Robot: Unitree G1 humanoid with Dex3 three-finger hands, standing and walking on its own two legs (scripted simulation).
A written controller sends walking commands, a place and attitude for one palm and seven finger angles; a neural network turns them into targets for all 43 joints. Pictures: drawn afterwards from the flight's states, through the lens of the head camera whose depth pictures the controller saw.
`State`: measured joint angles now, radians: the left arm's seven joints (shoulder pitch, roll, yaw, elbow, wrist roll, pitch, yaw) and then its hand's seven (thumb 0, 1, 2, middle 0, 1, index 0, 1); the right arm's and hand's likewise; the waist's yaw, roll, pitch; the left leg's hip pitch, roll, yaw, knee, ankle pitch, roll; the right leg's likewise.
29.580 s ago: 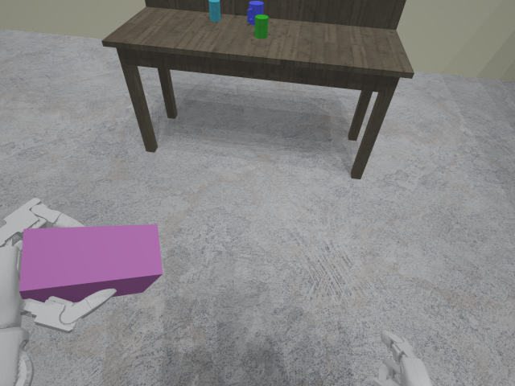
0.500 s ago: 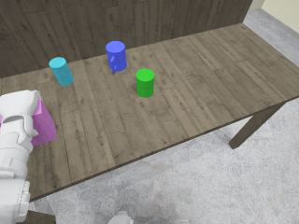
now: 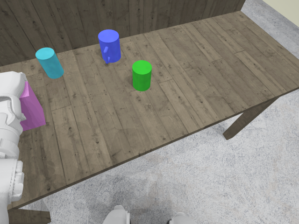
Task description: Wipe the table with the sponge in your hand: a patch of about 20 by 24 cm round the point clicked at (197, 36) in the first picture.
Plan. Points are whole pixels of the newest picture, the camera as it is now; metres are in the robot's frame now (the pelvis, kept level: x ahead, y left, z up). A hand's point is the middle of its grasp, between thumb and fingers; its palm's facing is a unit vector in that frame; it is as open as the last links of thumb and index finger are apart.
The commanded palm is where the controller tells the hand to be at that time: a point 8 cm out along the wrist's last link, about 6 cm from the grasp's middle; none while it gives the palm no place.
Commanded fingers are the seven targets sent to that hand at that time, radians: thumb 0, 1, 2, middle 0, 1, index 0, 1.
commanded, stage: slide across to the middle lane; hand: left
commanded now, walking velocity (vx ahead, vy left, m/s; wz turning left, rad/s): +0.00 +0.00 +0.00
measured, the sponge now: (20, 114) +0.41 +0.38 -0.02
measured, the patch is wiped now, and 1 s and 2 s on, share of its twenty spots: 0.30 0.40 0.70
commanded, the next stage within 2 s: wipe back along the middle lane in 0.68 s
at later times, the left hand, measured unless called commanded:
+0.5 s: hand (31, 91) +0.45 +0.34 +0.04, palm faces -0.14 +0.02 -0.99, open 9.8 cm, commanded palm +0.44 +0.30 +0.08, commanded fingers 0.00 0.10 1.30 -1.20 -1.60 -1.20 -1.60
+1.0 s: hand (48, 92) +0.45 +0.30 +0.03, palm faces -0.12 +0.01 -0.99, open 9.8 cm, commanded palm +0.43 +0.27 +0.07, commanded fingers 0.00 0.10 1.30 -1.20 -1.60 -1.20 -1.60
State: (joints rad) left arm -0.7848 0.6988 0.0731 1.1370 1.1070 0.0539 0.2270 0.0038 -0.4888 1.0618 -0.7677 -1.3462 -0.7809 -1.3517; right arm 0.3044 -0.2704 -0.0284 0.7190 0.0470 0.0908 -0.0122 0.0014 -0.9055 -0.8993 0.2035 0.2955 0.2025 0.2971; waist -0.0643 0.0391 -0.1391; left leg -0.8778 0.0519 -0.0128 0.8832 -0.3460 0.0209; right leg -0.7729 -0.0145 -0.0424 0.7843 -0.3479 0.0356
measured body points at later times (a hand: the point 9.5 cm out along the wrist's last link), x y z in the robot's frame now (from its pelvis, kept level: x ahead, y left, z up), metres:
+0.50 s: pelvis +0.02 +0.00 +0.01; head +0.11 +0.02 +0.45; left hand +0.46 +0.33 +0.09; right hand +0.07 -0.27 -0.11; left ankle +0.03 +0.10 -0.69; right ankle +0.01 -0.16 -0.69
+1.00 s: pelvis +0.04 -0.01 +0.02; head +0.11 -0.01 +0.46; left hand +0.46 +0.29 +0.09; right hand +0.09 -0.29 -0.11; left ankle +0.03 +0.10 -0.69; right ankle +0.01 -0.16 -0.69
